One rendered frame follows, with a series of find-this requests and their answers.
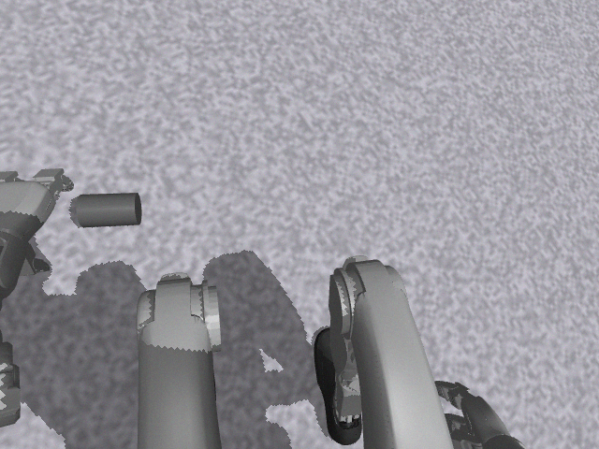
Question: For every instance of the left robot arm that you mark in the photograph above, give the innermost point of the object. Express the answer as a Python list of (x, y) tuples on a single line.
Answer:
[(12, 255)]

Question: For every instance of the can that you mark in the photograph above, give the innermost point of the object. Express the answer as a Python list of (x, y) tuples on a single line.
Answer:
[(108, 209)]

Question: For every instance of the right robot hand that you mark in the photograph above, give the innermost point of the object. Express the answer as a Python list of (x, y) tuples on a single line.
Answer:
[(480, 421)]

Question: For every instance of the left robot hand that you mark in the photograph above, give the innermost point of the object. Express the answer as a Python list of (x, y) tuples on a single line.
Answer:
[(25, 206)]

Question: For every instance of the right robot foot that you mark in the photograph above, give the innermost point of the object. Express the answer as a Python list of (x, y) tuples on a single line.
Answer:
[(341, 432)]

